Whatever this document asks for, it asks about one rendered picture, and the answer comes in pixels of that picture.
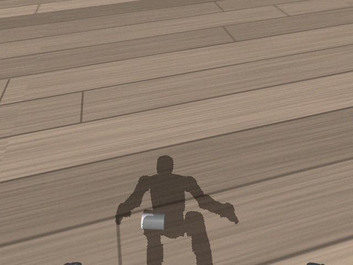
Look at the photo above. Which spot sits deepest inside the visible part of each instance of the can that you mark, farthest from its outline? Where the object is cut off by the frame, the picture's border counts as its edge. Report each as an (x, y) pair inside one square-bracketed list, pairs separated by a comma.
[(154, 221)]

